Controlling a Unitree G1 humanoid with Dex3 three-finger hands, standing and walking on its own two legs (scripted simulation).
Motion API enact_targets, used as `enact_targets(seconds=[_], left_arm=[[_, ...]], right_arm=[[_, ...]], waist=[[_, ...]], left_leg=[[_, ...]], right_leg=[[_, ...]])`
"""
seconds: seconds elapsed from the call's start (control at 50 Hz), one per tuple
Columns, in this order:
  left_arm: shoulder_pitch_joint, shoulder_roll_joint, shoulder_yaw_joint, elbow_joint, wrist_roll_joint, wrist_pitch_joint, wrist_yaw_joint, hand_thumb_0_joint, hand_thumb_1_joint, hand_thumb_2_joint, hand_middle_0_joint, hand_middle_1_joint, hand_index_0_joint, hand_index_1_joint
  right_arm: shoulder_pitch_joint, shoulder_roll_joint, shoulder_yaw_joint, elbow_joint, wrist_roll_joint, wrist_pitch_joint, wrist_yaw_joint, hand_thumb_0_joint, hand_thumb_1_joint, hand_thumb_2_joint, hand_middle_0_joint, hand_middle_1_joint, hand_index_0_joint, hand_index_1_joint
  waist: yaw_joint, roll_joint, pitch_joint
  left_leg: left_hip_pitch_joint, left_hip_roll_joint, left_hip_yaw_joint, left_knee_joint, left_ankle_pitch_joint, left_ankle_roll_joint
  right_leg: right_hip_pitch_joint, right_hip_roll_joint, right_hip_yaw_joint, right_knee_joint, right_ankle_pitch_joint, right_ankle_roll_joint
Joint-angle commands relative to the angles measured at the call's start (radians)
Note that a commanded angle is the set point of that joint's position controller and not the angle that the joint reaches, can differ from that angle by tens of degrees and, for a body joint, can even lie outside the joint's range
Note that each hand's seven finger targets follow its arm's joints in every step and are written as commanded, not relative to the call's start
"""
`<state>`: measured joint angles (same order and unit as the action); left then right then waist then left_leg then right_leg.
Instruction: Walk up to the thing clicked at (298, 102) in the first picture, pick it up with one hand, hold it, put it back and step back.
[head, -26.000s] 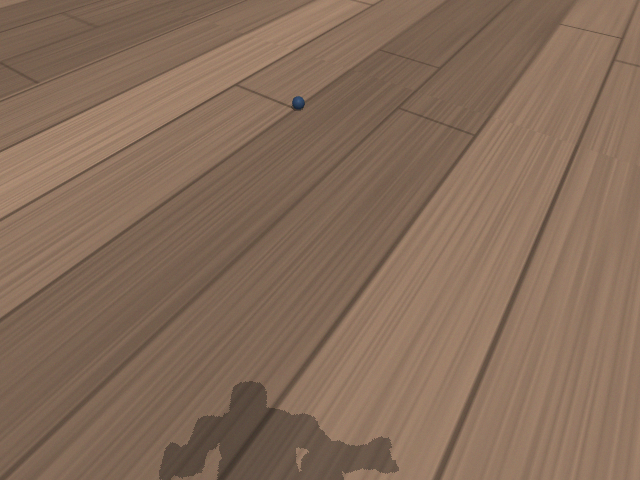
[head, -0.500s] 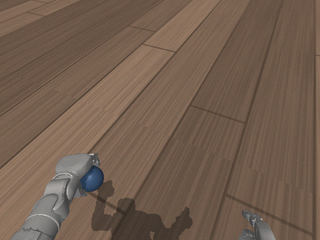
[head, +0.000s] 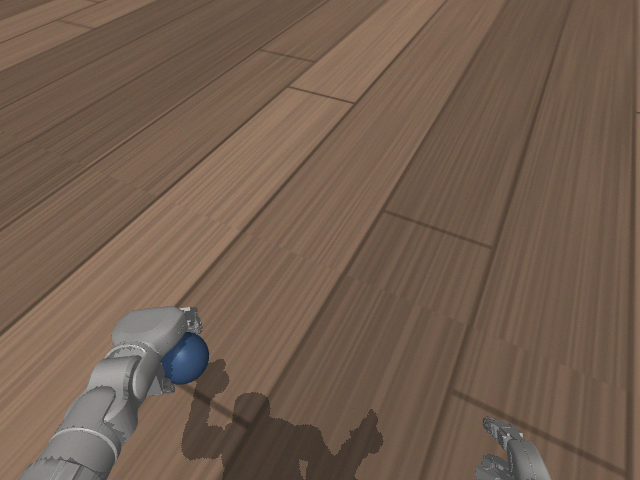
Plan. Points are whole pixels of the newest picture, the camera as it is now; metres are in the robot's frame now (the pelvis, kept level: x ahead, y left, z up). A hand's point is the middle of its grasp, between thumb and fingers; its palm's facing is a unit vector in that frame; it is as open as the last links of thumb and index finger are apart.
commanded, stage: hold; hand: left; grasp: from above
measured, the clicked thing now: (183, 357) +0.30 +0.21 -0.07
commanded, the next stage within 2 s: crouch in 0.12 s
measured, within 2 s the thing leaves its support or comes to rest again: neither
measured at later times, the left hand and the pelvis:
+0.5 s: hand (170, 373) +0.28 +0.23 -0.08, palm faces -0.47 -0.04 -0.88, open 10.1 cm; pelvis +0.00 +0.00 +0.00, yaw +1 degrees
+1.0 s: hand (212, 396) +0.33 +0.23 -0.31, palm faces -0.43 +0.02 -0.90, open 10.0 cm; pelvis -0.05 +0.00 -0.18, yaw +0 degrees
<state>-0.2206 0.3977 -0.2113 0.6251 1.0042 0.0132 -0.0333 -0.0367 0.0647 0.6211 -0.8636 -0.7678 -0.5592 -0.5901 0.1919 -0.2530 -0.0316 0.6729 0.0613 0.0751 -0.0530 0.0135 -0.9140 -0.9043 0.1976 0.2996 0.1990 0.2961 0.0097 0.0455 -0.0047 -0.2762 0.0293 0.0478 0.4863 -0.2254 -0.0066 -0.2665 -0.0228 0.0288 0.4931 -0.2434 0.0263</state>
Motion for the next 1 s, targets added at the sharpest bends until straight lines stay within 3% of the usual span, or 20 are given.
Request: enact_targets(seconds=[0.0, 0.1, 0.14, 0.2, 0.22, 0.3, 0.44, 0.48, 0.64, 0.72, 0.82, 0.86, 0.9, 0.92, 0.96, 0.98], left_arm=[[-0.364, 0.2, 0.117, -0.248, -0.008, -0.007, 0.056, 0.0, 0.488, 0.84, -0.9, -0.78, -0.908, -0.774], [-0.376, 0.223, 0.129, -0.203, 0.003, 0.007, 0.064, 0.0, 0.47, 0.846, -0.896, -0.772, -0.899, -0.77], [-0.379, 0.19, 0.103, -0.202, -0.002, 0.005, 0.061, 0.0, 0.468, 0.835, -0.882, -0.784, -0.892, -0.775], [-0.352, 0.188, 0.108, -0.21, -0.011, 0.003, 0.057, 0.0, 0.512, 0.909, -0.887, -0.833, -0.912, -0.808], [-0.338, 0.192, 0.112, -0.209, -0.005, 0.002, 0.057, 0.0, 0.432, 0.844, -0.807, -0.786, -0.832, -0.76], [-0.306, 0.177, 0.11, -0.17, 0.003, -0.01, 0.072, 0.0, 0.441, 0.812, -0.887, -0.732, -0.885, -0.737], [-0.362, 0.153, 0.107, -0.018, 0.057, -0.044, 0.202, 0.0, 0.458, 0.83, -0.909, -0.699, -0.895, -0.715], [-0.378, 0.12, 0.086, 0.032, 0.075, -0.048, 0.245, 0.0, 0.471, 0.827, -0.914, -0.69, -0.902, -0.705], [-0.514, 0.082, 0.094, 0.268, 0.153, -0.065, 0.409, 0.0, 0.593, 0.844, -0.988, -0.719, -0.988, -0.721], [-0.597, 0.138, 0.137, 0.31, 0.173, -0.066, 0.472, 0.0, 0.623, 0.799, -0.978, -0.739, -1.0, -0.719], [-0.641, 0.159, 0.163, 0.383, 0.169, -0.049, 0.507, 0.0, 0.665, 0.85, -1.038, -0.711, -1.041, -0.71], [-0.66, 0.17, 0.17, 0.366, 0.163, -0.041, 0.512, 0.0, 0.656, 0.843, -1.02, -0.726, -1.029, -0.719], [-0.625, 0.143, 0.168, 0.428, 0.147, -0.031, 0.506, 0.0, 0.66, 0.853, -1.022, -0.731, -1.031, -0.725], [-0.685, 0.174, 0.177, 0.383, 0.146, -0.037, 0.506, 0.0, 0.658, 0.863, -1.026, -0.734, -1.032, -0.73], [-0.689, 0.177, 0.18, 0.429, 0.152, -0.037, 0.5, 0.0, 0.647, 0.864, -1.011, -0.755, -1.023, -0.745], [-0.689, 0.213, 0.2, 0.416, 0.152, -0.039, 0.501, 0.0, 0.639, 0.855, -0.998, -0.771, -1.015, -0.755]], right_arm=[[-0.079, -0.127, -0.047, -0.134, 0.003, -0.043, -0.006, 0.0, -0.91, -0.905, 0.2, 0.3, 0.2, 0.3], [-0.075, -0.131, -0.048, -0.124, 0.002, -0.036, -0.007, 0.0, -0.911, -0.906, 0.2, 0.3, 0.2, 0.3], [-0.071, -0.13, -0.048, -0.123, 0.0, -0.038, -0.005, 0.0, -0.911, -0.905, 0.2, 0.3, 0.2, 0.3], [-0.076, -0.13, -0.049, -0.134, 0.001, -0.037, -0.003, 0.0, -0.904, -0.911, 0.201, 0.301, 0.201, 0.301], [-0.075, -0.133, -0.05, -0.135, 0.0, -0.038, -0.002, 0.0, -0.88, -0.896, 0.2, 0.301, 0.201, 0.301], [-0.065, -0.13, -0.049, -0.134, -0.002, -0.034, 0.0, 0.0, -0.9, -0.906, 0.2, 0.3, 0.2, 0.3], [-0.022, -0.132, -0.059, -0.094, -0.021, -0.023, 0.01, 0.0, -0.898, -0.906, 0.199, 0.3, 0.2, 0.3], [0.003, -0.137, -0.067, -0.072, -0.029, -0.023, 0.019, 0.0, -0.896, -0.905, 0.199, 0.3, 0.2, 0.3], [0.083, -0.152, -0.097, -0.029, -0.066, -0.05, 0.044, 0.0, -0.898, -0.903, 0.199, 0.3, 0.2, 0.3], [0.103, -0.168, -0.108, -0.021, -0.083, -0.069, 0.038, 0.0, -0.899, -0.902, 0.199, 0.3, 0.2, 0.3], [0.115, -0.176, -0.107, -0.002, -0.103, -0.09, 0.027, 0.0, -0.898, -0.902, 0.199, 0.3, 0.2, 0.3], [0.114, -0.177, -0.11, -0.001, -0.105, -0.097, 0.022, 0.0, -0.898, -0.902, 0.199, 0.3, 0.2, 0.3], [0.117, -0.174, -0.109, 0.014, -0.113, -0.105, 0.024, 0.0, -0.897, -0.901, 0.199, 0.3, 0.2, 0.3], [0.117, -0.174, -0.111, 0.016, -0.116, -0.109, 0.022, 0.0, -0.898, -0.901, 0.199, 0.3, 0.2, 0.3], [0.119, -0.177, -0.109, 0.023, -0.124, -0.115, 0.022, 0.0, -0.898, -0.902, 0.2, 0.3, 0.2, 0.3], [0.119, -0.178, -0.104, 0.021, -0.125, -0.116, 0.024, 0.0, -0.9, -0.903, 0.2, 0.3, 0.2, 0.3]], waist=[[-0.005, -0.002, -0.277], [-0.007, -0.008, -0.254], [-0.011, -0.028, -0.251], [-0.001, -0.01, -0.256], [0.0, -0.007, -0.255], [-0.013, -0.048, -0.216], [-0.046, -0.074, -0.216], [-0.059, -0.056, -0.244], [-0.089, -0.015, -0.387], [-0.084, 0.053, -0.514], [-0.11, 0.055, -0.616], [-0.103, 0.05, -0.699], [-0.119, 0.02, -0.681], [-0.115, 0.04, -0.721], [-0.134, 0.035, -0.696], [-0.121, 0.036, -0.712]], left_leg=[[0.162, -0.042, -0.002, -0.05, 0.179, 0.02], [0.159, -0.038, -0.007, -0.052, 0.205, 0.016], [0.156, -0.036, -0.009, -0.055, 0.188, 0.019], [0.157, -0.037, -0.01, -0.055, 0.193, 0.015], [0.157, -0.038, -0.008, -0.055, 0.195, 0.015], [0.127, -0.039, -0.01, -0.051, 0.171, 0.018], [0.054, -0.046, -0.011, 0.031, 0.148, 0.016], [0.024, -0.046, -0.009, 0.077, 0.149, 0.013], [-0.303, -0.035, -0.026, 0.424, 0.064, 0.004], [-0.431, -0.028, -0.039, 0.569, 0.011, 0.003], [-0.642, -0.021, -0.063, 0.731, -0.082, 0.014], [-0.7, -0.024, -0.056, 0.791, -0.089, 0.021], [-0.785, -0.021, -0.06, 0.847, -0.105, 0.025], [-0.808, -0.025, -0.054, 0.868, -0.132, 0.024], [-0.873, -0.023, -0.065, 0.905, -0.202, 0.023], [-0.905, -0.025, -0.066, 0.923, -0.226, 0.023]], right_leg=[[0.035, 0.041, -0.023, -0.074, 0.164, -0.031], [0.026, 0.045, -0.03, -0.073, 0.184, -0.034], [0.032, 0.046, -0.031, -0.075, 0.17, -0.033], [0.039, 0.043, -0.031, -0.077, 0.168, -0.035], [0.04, 0.043, -0.031, -0.076, 0.169, -0.037], [0.024, 0.043, -0.03, -0.078, 0.15, -0.033], [-0.089, 0.034, -0.028, -0.015, 0.139, -0.028], [-0.13, 0.034, -0.026, 0.032, 0.147, -0.032], [-0.483, 0.038, -0.039, 0.359, 0.06, -0.046], [-0.664, 0.044, -0.053, 0.526, -0.002, -0.057], [-0.847, 0.045, -0.067, 0.701, -0.075, -0.06], [-0.863, 0.046, -0.067, 0.756, -0.075, -0.061], [-0.924, 0.042, -0.07, 0.803, -0.086, -0.058], [-0.935, 0.043, -0.067, 0.82, -0.105, -0.059], [-1.009, 0.04, -0.075, 0.864, -0.163, -0.059], [-1.028, 0.038, -0.075, 0.886, -0.187, -0.06]])
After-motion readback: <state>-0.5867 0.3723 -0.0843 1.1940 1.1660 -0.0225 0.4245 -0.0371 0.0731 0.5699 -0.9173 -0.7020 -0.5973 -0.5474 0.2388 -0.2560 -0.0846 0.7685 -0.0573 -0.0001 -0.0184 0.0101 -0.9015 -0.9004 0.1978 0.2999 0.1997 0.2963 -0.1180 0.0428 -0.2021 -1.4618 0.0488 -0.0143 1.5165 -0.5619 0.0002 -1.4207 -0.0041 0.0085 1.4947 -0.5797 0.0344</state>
